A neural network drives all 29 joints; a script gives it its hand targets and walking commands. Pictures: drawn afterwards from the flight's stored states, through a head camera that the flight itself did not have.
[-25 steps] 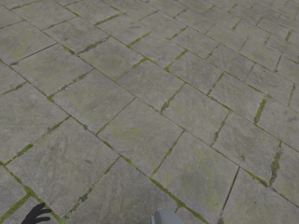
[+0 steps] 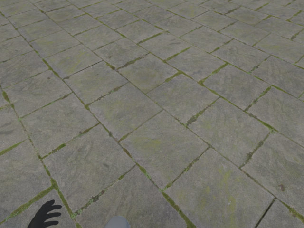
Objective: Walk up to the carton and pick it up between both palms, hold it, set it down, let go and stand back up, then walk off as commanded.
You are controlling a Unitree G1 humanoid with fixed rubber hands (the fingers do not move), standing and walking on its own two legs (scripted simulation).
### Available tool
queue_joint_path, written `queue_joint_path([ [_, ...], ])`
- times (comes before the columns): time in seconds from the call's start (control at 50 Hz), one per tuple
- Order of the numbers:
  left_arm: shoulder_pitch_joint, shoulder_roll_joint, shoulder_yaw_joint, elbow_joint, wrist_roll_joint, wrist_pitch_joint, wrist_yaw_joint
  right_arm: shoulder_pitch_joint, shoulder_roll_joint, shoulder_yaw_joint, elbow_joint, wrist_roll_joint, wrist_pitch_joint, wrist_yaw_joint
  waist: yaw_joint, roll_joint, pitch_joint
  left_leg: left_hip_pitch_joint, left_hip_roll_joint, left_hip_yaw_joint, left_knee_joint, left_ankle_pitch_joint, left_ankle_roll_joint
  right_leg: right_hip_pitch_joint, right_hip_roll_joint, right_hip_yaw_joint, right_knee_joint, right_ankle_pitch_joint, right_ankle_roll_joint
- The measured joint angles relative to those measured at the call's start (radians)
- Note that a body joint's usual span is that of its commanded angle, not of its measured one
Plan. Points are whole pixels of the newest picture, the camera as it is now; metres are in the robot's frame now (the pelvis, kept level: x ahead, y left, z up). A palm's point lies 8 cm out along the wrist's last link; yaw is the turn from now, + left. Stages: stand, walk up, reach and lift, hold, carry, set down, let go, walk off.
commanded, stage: walk up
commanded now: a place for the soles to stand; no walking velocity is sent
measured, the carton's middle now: out of the picture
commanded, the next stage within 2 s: none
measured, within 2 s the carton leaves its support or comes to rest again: neither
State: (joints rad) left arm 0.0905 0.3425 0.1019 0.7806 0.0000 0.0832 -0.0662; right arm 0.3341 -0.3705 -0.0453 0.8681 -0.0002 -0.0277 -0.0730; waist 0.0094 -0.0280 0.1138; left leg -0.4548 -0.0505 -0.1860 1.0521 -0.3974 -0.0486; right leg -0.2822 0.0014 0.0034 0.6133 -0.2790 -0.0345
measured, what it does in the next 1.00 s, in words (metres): steps to the right, turning left: left foot, then right foot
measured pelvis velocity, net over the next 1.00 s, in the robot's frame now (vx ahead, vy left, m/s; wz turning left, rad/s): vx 0.04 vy -0.09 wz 0.75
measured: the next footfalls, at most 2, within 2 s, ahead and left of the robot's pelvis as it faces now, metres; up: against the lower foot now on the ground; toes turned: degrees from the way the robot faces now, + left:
left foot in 0.46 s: +0.01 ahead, +0.08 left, +0.00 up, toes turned +18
right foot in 0.72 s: +0.15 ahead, -0.16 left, +0.00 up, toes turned +33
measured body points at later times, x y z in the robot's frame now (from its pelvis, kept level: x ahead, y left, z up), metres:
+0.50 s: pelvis -0.01 -0.06 -0.02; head +0.00 -0.01 +0.43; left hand -0.08 +0.25 -0.15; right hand +0.17 -0.32 -0.11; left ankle -0.03 +0.07 -0.73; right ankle +0.04 -0.07 -0.72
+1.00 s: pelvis +0.04 -0.09 +0.00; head +0.08 -0.09 +0.45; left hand -0.11 +0.22 -0.08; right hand +0.29 -0.28 -0.13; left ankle -0.09 +0.09 -0.68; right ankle +0.11 -0.18 -0.73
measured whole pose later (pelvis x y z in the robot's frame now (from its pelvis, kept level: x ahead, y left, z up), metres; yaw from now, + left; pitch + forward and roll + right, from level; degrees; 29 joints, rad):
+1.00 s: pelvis +0.04 -0.09 +0.00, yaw +43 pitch -2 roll +1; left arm 0.22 0.37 0.12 0.79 0.00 -0.03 -0.01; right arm 0.33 -0.40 -0.05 0.83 0.00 0.06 0.08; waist 0.02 0.05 0.09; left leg -0.42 0.05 -0.20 0.89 -0.31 0.00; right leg -0.19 -0.08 -0.15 0.54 -0.31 -0.01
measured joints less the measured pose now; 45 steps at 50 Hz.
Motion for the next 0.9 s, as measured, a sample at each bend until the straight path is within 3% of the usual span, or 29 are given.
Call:
queue_joint_path([
  [0.1, 0.026, 0.0, 0.0, 0.0, 0.0, -0.01, 0.002, 0.0, -0.004, 0.0, 0.0, 0.0, 0.015, 0.024, 0.022, 0.012, -0.004, 0.0, 0.001, -0.001, 0.004, 0.097, 0.0, 0.044, 0.001, -0.097, -0.076, 0.027, -0.018],
  [0.14, 0.037, 0.0, 0.0, -0.001, 0.0, -0.013, 0.002, 0.0, -0.004, 0.0, 0.0, 0.0, 0.021, 0.036, 0.032, 0.011, -0.005, 0.0, 0.002, 0.001, 0.002, 0.098, 0.0, 0.045, 0.001, -0.139, -0.083, 0.027, -0.039],
  [0.28, 0.095, 0.0, 0.004, -0.001, 0.0, -0.023, 0.019, 0.0, -0.005, 0.0, 0.0, 0.0, 0.044, 0.072, 0.055, 0.011, -0.007, 0.0, 0.031, 0.033, -0.12, 0.098, 0.0, 0.045, 0.002, -0.29, -0.116, 0.026, -0.048],
  [0.36, 0.12, 0.0, 0.011, -0.001, 0.0, -0.024, 0.024, 0.0, -0.005, 0.0, 0.0, 0.0, 0.052, 0.091, 0.068, 0.009, -0.009, 0.005, 0.049, 0.065, -0.203, 0.098, 0.003, 0.045, 0.001, -0.378, -0.116, 0.016, -0.08],
  [0.42, 0.139, 0.0, 0.014, -0.001, 0.0, -0.024, 0.026, 0.0, -0.005, 0.0, -0.001, 0.0, 0.052, 0.1, 0.074, 0.007, -0.016, 0.039, 0.05, 0.074, -0.29, 0.093, 0.029, 0.044, 0.0, -0.434, -0.112, 0.009, -0.081],
  [0.46, 0.16, 0.0, 0.02, 0.0, 0.0, -0.024, 0.029, 0.0, -0.007, -0.004, -0.001, 0.0, 0.052, 0.101, 0.074, 0.004, -0.023, 0.1, 0.05, 0.074, -0.337, 0.059, 0.072, 0.031, -0.01, -0.451, -0.055, -0.023, -0.071],
  [0.48, 0.164, 0.001, 0.029, 0.005, 0.0, -0.023, 0.029, -0.001, -0.003, -0.006, -0.002, 0.0, 0.052, 0.101, 0.067, -0.011, -0.022, 0.104, 0.039, 0.075, -0.333, 0.03, 0.077, 0.003, -0.026, -0.433, 0.021, -0.083, -0.043],
  [0.5, 0.163, 0.002, 0.037, 0.008, 0.0, -0.02, 0.029, -0.001, 0.003, -0.006, -0.003, 0.0, 0.052, 0.101, 0.06, -0.026, -0.016, 0.105, 0.025, 0.075, -0.321, 0.027, 0.078, -0.039, -0.026, -0.369, 0.128, -0.156, -0.007],
  [0.56, 0.161, 0.002, 0.032, 0.007, 0.0, -0.023, 0.023, -0.001, 0.008, -0.006, -0.003, 0.0, 0.054, 0.1, 0.034, -0.025, -0.018, 0.111, 0.017, 0.047, -0.336, 0.056, 0.078, -0.159, 0.027, -0.137, 0.399, -0.216, 0.009],
  [0.62, 0.152, 0.007, 0.032, 0.006, 0.0, -0.048, 0.019, -0.002, 0.008, -0.006, -0.007, 0.0, 0.054, 0.099, 0.015, -0.013, -0.022, 0.117, 0.016, 0.013, -0.371, 0.082, 0.078, -0.166, 0.029, -0.005, 0.405, -0.217, 0.009],
  [0.66, 0.144, 0.013, 0.032, 0.006, 0.0, -0.053, 0.021, -0.003, 0.008, -0.005, -0.018, 0.0, 0.054, 0.106, 0.007, -0.009, -0.022, 0.117, 0.016, 0.0, -0.389, 0.094, 0.068, -0.15, 0.029, 0.044, 0.338, -0.218, 0.01],
  [0.7, 0.14, 0.017, 0.032, 0.005, 0.0, -0.064, 0.034, -0.003, 0.008, -0.005, -0.032, 0.0, 0.054, 0.116, -0.002, 0.0, -0.021, 0.116, 0.015, -0.016, -0.397, 0.099, 0.059, -0.1, 0.029, 0.054, 0.186, -0.219, 0.01],
  [0.74, 0.139, 0.02, 0.032, 0.006, 0.0, -0.081, 0.052, -0.004, 0.008, -0.005, -0.042, 0.0, 0.056, 0.123, 0.002, 0.005, -0.019, 0.117, 0.014, -0.02, -0.392, 0.092, 0.045, -0.048, 0.028, 0.052, 0.032, -0.077, 0.012],
  [0.78, 0.139, 0.017, 0.024, 0.008, 0.0, -0.084, 0.061, -0.004, 0.009, -0.006, -0.041, 0.0, 0.072, 0.123, -0.013, 0.024, -0.019, 0.098, 0.012, -0.02, -0.323, 0.018, 0.048, -0.03, 0.019, 0.018, 0.023, 0.009, 0.02],
  [0.9, 0.135, 0.023, 0.016, 0.007, 0.0, -0.098, 0.063, -0.004, -0.006, -0.008, -0.042, 0.0, 0.085, 0.149, -0.017, 0.053, -0.023, 0.035, 0.044, -0.022, -0.158, 0.052, 0.048, 0.051, -0.045, -0.069, -0.055, -0.012, 0.021],
])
